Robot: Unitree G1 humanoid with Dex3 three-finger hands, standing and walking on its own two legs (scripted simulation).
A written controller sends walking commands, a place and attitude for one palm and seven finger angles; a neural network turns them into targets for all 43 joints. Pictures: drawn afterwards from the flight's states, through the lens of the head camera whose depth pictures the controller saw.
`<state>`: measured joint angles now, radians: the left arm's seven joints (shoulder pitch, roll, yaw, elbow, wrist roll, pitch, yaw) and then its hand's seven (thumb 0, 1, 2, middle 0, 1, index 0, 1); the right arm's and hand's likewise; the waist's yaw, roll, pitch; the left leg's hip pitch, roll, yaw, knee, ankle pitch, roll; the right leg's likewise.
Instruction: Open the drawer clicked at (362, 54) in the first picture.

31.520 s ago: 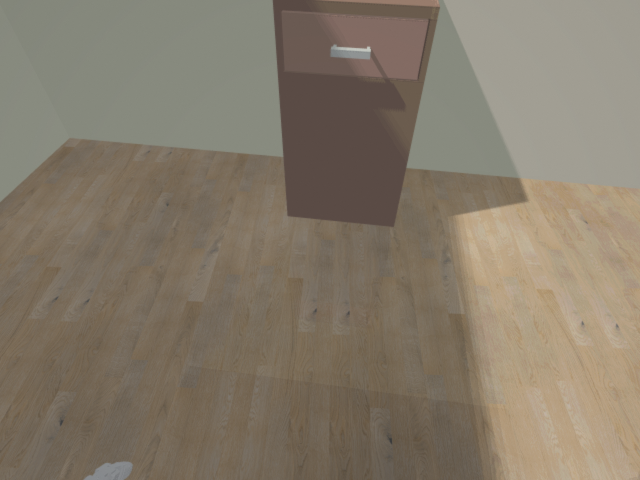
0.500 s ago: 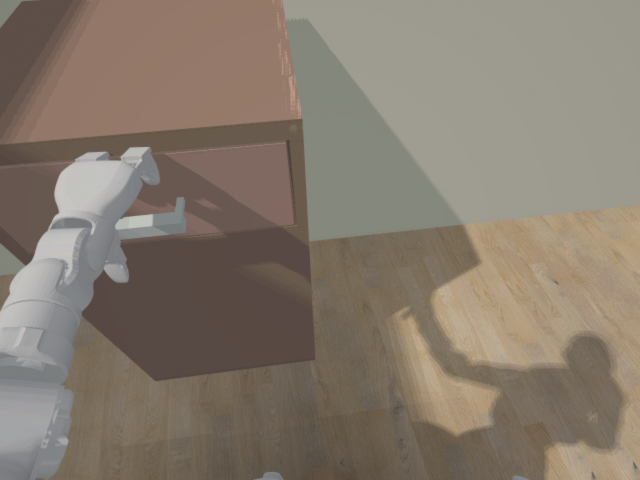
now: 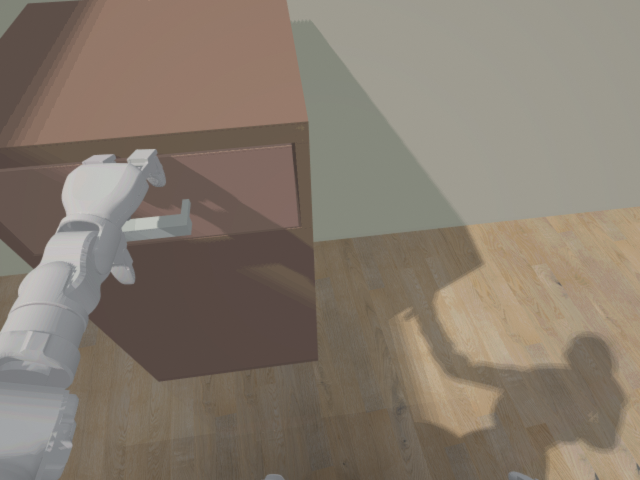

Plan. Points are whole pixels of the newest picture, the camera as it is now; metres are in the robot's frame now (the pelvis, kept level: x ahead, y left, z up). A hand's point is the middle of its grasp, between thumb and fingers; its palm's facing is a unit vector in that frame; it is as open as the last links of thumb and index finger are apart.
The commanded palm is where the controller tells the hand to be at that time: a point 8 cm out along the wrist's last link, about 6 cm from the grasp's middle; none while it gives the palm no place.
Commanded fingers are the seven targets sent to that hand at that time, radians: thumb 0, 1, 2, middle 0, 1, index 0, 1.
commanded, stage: re-aim the fingers above the handle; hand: left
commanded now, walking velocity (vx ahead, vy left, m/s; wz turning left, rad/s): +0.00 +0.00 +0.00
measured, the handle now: (148, 218) +0.47 +0.27 +0.03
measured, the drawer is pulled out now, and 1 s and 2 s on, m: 0.00 0.00 0.00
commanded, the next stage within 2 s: lower the fingers behind the handle in 0.26 s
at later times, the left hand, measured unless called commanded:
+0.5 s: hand (127, 216) +0.43 +0.27 +0.08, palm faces +0.00 +0.00 -1.00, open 13.6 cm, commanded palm +0.42 +0.34 +0.12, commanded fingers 0.00 -0.50 0.30 -0.30 -1.20 -0.30 -1.20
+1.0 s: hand (129, 217) +0.43 +0.27 +0.08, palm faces +0.02 +0.01 -1.00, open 13.7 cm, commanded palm +0.42 +0.34 +0.09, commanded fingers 0.00 -0.50 0.30 -0.30 -1.20 -0.30 -1.20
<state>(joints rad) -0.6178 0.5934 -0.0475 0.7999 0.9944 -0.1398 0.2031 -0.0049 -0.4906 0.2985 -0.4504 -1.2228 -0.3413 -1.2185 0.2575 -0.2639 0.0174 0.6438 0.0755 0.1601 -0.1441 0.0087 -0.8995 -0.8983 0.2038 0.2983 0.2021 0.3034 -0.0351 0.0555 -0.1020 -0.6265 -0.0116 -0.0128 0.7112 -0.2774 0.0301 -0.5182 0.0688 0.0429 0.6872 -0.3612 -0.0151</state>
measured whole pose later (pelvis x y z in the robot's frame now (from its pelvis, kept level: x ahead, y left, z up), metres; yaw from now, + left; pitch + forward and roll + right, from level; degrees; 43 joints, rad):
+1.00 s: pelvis -0.01 -0.02 -0.01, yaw +1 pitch +13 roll -1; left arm -0.69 0.61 -0.06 0.92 1.00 -0.14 0.23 0.00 -0.49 0.30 -0.43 -1.22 -0.30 -1.31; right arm 0.29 -0.29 0.02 0.63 0.08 0.16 -0.14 0.01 -0.90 -0.90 0.20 0.30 0.20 0.30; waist -0.05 0.05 -0.13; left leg -0.69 0.00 -0.04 0.76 -0.28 0.01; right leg -0.58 0.08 0.01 0.74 -0.38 -0.04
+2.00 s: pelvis -0.04 +0.01 -0.02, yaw +0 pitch +13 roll -2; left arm -0.81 0.60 -0.15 0.94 1.00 -0.04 0.23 0.00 -0.49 0.30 -0.37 -1.30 -0.29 -1.32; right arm 0.30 -0.28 0.07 0.59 0.08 0.15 -0.17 0.01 -0.90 -0.90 0.20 0.30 0.20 0.30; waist -0.08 0.03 -0.13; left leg -0.82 -0.02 -0.01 0.85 -0.27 0.04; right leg -0.71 0.06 0.03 0.85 -0.37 0.00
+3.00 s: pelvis +0.01 +0.00 +0.00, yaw +0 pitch +12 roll -1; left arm -0.60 0.60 -0.06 0.75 0.97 -0.14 0.19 -0.01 -0.49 0.30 -0.46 -1.23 -0.34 -1.22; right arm 0.23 -0.27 0.02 0.64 0.08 0.15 -0.15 0.01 -0.90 -0.90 0.20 0.30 0.20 0.30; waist -0.02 0.05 -0.10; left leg -0.64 -0.01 -0.02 0.72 -0.29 0.03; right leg -0.52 0.07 0.04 0.69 -0.37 -0.02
